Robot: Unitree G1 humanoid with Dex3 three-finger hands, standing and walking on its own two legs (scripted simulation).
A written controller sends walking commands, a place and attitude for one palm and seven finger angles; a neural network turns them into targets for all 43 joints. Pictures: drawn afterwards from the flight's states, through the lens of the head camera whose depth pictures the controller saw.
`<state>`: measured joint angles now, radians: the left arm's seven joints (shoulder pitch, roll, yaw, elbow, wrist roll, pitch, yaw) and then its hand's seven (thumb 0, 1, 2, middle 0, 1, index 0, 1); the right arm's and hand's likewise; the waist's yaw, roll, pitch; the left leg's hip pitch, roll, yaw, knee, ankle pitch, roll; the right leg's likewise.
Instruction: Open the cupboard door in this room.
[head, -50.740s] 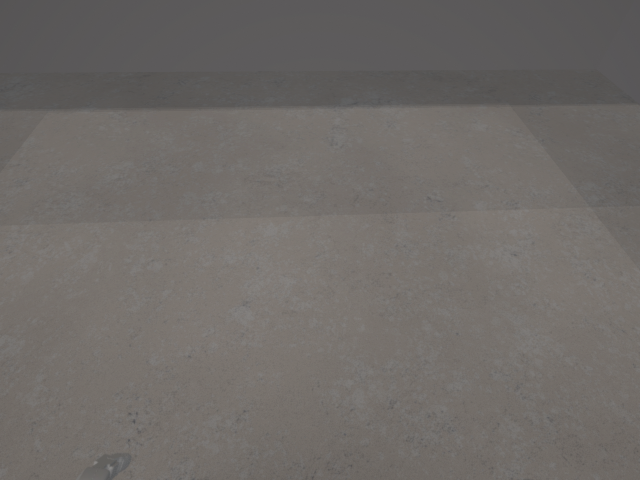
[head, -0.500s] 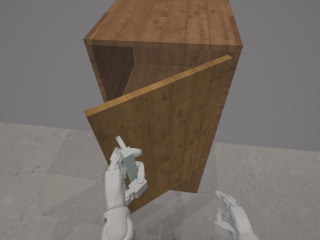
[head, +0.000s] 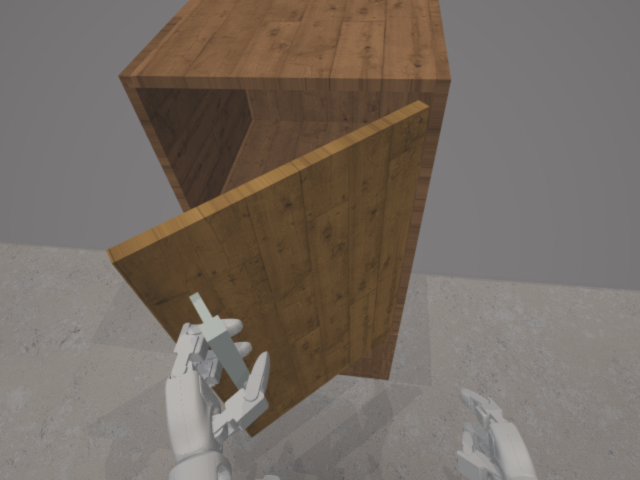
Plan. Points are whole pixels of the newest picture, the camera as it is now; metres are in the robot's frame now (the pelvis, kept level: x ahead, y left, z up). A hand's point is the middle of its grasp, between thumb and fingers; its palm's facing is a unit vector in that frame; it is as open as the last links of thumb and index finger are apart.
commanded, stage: open thumb and fingers to let go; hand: left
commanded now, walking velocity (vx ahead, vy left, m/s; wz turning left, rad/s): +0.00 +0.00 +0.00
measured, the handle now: (224, 347) +0.27 +0.12 +0.05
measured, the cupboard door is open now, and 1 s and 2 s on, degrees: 43 47 42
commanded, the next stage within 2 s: slide the hand sideways off the handle in 0.56 s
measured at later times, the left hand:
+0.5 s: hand (242, 402) +0.20 +0.09 +0.06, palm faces +0.26 -0.97 +0.02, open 14.9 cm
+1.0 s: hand (227, 440) +0.17 +0.10 +0.07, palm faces -0.22 -0.97 +0.06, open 16.3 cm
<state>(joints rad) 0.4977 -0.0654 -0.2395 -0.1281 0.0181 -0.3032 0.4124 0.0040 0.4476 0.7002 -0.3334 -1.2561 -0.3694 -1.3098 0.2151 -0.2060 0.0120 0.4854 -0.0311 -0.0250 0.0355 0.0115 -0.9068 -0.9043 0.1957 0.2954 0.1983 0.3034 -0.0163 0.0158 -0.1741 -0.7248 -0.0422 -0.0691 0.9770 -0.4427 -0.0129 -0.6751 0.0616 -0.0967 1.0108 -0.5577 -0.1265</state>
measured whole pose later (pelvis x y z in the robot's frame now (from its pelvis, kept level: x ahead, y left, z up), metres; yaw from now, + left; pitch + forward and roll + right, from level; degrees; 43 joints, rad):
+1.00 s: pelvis -0.03 +0.08 -0.02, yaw -3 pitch +12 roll +0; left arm 0.51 0.04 -0.40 -0.22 0.05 -0.37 0.11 -0.01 -0.50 0.30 -0.14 -0.30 -0.16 -0.31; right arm 0.27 -0.21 0.01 0.34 0.00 -0.02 0.05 0.01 -0.91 -0.90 0.20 0.30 0.20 0.30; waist -0.03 0.05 -0.15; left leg -0.83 -0.07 -0.01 1.11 -0.49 0.04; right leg -0.78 0.04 -0.04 1.12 -0.55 -0.05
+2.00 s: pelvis -0.03 +0.09 -0.03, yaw -3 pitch +13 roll -2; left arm 0.85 0.10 -0.20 -0.50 -0.09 -0.33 -0.03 -0.01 -0.29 0.41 -0.15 -0.29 -0.15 -0.30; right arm 0.27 -0.19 0.00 0.28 0.03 0.02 -0.01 0.01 -0.90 -0.90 0.20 0.30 0.20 0.30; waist 0.01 0.04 -0.18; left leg -0.89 -0.06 -0.03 1.20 -0.53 0.05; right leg -0.82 0.05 -0.06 1.17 -0.58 -0.04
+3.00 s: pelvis +0.01 +0.10 +0.05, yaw -3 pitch +0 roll -1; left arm 0.61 0.36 0.22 -0.55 -0.08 0.00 0.13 0.00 0.32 0.65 -0.19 -0.30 -0.19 -0.30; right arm 0.23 -0.21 0.07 0.51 0.03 -0.05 -0.10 0.01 -0.90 -0.90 0.20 0.30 0.20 0.30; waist 0.05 0.05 -0.07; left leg -0.28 -0.07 -0.03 0.63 -0.34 0.07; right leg -0.21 0.03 -0.02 0.58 -0.37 -0.01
